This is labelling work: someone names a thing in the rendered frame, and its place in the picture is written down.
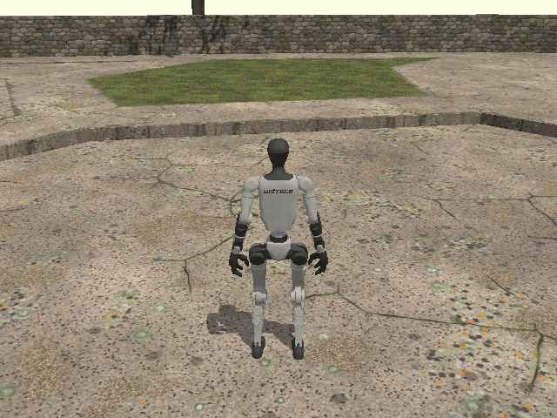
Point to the right robot thigh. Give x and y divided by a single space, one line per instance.
299 256

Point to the robot left hand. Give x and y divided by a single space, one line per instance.
233 262

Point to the robot left forearm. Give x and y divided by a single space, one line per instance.
239 237

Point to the robot head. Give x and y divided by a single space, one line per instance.
278 150

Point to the robot right forearm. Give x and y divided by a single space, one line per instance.
317 236

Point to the robot left upper arm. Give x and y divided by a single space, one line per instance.
250 185

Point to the robot right upper arm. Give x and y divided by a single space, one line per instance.
305 185

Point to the robot right hand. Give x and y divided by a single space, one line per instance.
322 262

